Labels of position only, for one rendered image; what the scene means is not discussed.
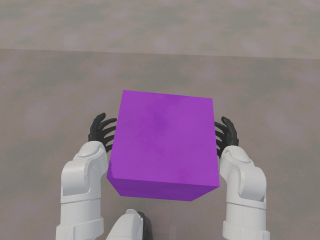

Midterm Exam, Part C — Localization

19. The robot right hand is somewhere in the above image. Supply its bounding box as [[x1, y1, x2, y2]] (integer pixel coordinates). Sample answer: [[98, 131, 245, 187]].
[[214, 116, 239, 159]]

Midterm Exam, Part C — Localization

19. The robot left thigh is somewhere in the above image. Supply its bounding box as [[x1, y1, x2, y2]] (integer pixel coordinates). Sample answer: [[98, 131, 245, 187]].
[[106, 213, 143, 240]]

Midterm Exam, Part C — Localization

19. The left robot shin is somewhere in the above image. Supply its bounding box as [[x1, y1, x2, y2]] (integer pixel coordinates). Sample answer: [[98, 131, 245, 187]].
[[125, 209, 139, 216]]

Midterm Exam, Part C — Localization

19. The robot left hand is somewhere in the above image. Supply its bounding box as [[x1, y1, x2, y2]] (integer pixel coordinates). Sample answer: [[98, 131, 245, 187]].
[[88, 112, 117, 153]]

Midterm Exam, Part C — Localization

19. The left robot forearm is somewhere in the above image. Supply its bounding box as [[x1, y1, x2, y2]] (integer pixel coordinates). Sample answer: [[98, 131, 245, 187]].
[[55, 141, 109, 240]]

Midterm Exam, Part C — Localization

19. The carton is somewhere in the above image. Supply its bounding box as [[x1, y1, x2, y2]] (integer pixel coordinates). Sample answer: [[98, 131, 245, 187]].
[[106, 90, 220, 202]]

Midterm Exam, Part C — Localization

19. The right robot forearm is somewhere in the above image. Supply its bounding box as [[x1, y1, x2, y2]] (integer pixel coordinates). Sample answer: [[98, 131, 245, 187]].
[[218, 145, 270, 240]]

